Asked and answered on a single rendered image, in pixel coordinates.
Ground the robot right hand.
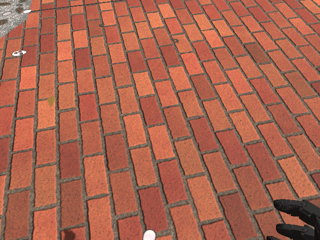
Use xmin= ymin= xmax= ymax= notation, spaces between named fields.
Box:
xmin=266 ymin=199 xmax=320 ymax=240

